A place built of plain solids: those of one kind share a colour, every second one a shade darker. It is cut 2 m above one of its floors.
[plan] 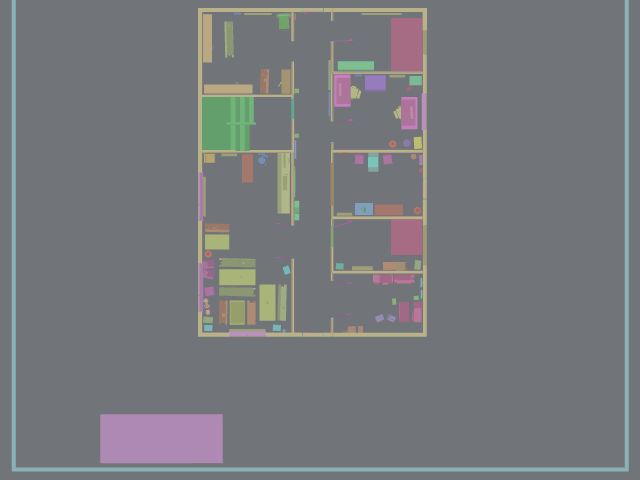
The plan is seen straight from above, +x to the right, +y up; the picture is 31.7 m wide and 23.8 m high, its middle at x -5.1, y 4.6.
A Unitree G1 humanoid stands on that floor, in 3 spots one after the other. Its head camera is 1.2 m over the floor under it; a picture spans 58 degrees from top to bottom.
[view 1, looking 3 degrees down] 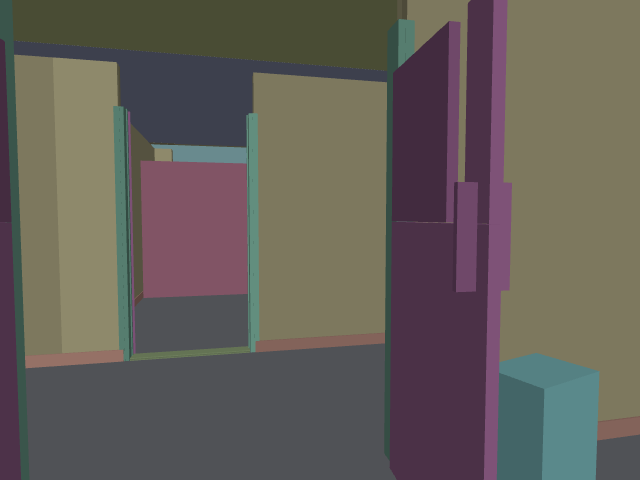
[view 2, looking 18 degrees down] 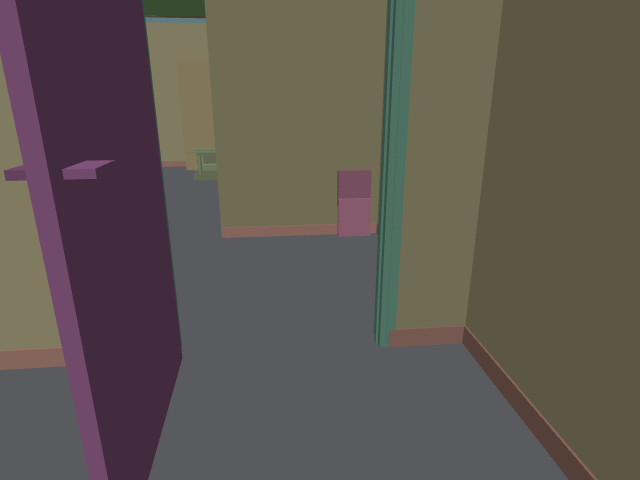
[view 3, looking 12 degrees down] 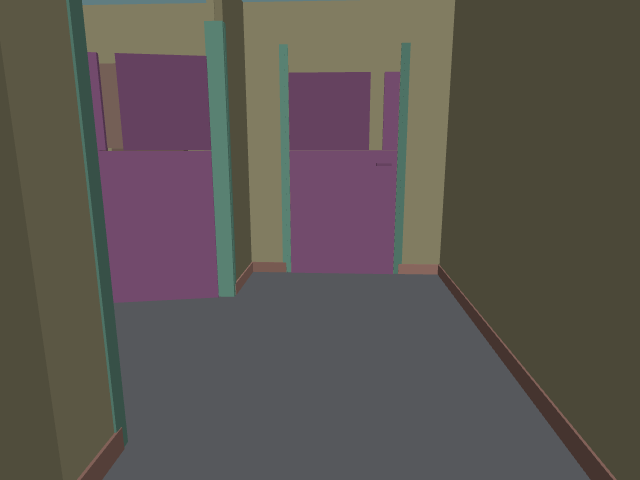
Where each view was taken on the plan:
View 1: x -8.40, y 4.50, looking -13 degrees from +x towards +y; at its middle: wall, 3.95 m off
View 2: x -2.55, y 14.95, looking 174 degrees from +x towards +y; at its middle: ground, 3.88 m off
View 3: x -5.45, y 4.10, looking -87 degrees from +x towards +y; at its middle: door_leaf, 4.18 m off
